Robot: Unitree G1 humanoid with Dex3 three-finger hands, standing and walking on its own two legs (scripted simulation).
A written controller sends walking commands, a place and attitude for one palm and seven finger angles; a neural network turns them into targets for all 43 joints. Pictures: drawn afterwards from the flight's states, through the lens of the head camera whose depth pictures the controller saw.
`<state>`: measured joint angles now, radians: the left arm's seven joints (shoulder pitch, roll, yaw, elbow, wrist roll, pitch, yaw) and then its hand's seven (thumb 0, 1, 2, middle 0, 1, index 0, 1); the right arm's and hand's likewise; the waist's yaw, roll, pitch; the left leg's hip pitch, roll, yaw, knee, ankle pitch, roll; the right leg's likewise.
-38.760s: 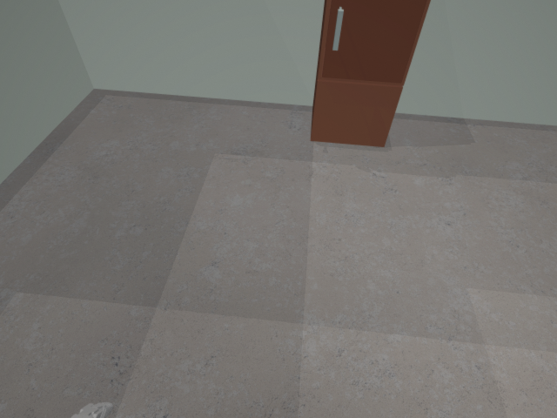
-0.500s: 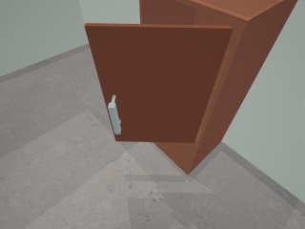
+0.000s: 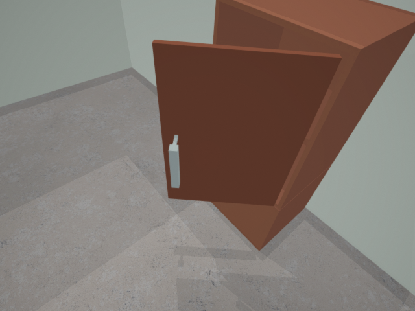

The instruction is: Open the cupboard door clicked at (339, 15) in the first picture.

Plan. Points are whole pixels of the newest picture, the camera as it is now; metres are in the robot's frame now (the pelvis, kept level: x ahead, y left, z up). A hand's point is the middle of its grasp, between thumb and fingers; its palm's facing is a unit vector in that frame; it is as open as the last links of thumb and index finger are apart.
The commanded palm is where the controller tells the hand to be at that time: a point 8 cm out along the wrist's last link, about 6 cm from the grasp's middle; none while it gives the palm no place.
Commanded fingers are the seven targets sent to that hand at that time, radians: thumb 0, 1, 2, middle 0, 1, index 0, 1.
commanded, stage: shuffle to correct the standing spot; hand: left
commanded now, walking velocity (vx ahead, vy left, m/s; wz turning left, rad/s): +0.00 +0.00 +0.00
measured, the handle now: (175, 162) +0.54 +0.12 -0.10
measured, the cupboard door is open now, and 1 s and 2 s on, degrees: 47 47 47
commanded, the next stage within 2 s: come to a stop and stand still in 0.48 s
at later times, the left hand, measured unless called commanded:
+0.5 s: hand out of the picture -0.01 +0.15 -0.18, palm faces +0.00 -0.99 -0.16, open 7.3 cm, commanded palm none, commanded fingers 0.00 0.90 0.90 -0.20 -0.30 -0.20 -0.30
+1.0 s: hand out of the picture -0.03 +0.10 -0.18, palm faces +0.05 -0.99 -0.11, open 7.3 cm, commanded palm none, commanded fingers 0.00 0.90 0.90 -0.20 -0.30 -0.20 -0.30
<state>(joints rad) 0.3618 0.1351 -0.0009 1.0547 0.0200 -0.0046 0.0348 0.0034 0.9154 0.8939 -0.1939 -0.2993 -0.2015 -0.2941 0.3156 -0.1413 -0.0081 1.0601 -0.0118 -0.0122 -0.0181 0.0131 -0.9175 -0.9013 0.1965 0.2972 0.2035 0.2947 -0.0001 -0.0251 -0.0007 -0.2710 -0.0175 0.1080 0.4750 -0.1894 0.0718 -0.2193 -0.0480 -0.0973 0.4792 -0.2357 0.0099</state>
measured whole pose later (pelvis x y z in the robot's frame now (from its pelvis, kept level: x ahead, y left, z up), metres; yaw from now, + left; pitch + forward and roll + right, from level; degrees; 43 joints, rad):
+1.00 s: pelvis -0.01 -0.05 +0.00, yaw -1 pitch -1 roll -1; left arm 0.34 0.12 -0.01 1.08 0.02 -0.01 0.04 0.01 0.92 0.89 -0.20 -0.30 -0.20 -0.29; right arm 0.29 -0.14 0.00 1.10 0.00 0.00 -0.04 0.02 -0.95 -0.90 0.20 0.30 0.20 0.29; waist 0.03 -0.03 0.01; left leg -0.20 -0.03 0.08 0.46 -0.24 0.07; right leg -0.17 0.00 -0.10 0.41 -0.21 -0.02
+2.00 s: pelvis +0.02 -0.03 +0.00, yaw -3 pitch -1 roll +0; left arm 0.28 0.14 -0.02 1.12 0.01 0.00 0.04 0.00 0.92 0.89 -0.19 -0.30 -0.20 -0.29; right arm 0.26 -0.15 0.02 1.13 -0.01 -0.03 -0.04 0.01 -0.91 -0.90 0.20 0.30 0.20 0.29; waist 0.01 -0.02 0.05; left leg -0.13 -0.07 0.13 0.40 -0.27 0.11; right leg -0.16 -0.04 -0.05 0.46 -0.28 0.02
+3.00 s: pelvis -0.03 -0.10 -0.12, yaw +3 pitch +18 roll -2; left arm 0.18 0.33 0.24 0.21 -0.35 -0.47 -0.50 0.01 0.26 0.62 -0.24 -0.71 -0.25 -0.71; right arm 0.13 -0.22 0.06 0.58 0.04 -0.23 -0.05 0.01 -0.90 -0.90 0.20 0.30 0.21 0.30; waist 0.03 0.02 -0.13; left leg -1.05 0.00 -0.03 1.30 -0.56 0.01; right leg -1.02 0.04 -0.19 1.23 -0.54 -0.12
